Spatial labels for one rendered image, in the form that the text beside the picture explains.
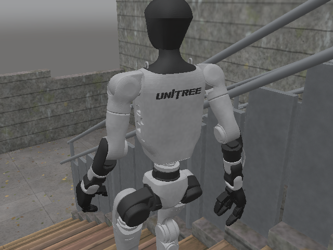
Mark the robot left forearm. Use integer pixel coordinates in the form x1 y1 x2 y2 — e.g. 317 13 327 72
81 138 117 194

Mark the robot right thigh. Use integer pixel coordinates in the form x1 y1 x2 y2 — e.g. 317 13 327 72
155 169 202 244

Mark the left robot upper arm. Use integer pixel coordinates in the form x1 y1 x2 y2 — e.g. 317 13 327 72
103 70 143 160

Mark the left robot hand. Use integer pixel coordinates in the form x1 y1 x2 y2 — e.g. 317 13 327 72
76 181 108 213

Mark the humanoid robot torso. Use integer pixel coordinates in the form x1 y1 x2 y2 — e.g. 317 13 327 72
133 58 206 211

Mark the right robot upper arm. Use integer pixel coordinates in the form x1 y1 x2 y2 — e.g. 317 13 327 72
194 64 240 144

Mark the robot right forearm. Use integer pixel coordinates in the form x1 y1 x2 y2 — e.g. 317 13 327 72
221 133 244 191

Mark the right robot hand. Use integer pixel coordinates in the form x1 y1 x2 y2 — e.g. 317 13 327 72
214 186 246 226

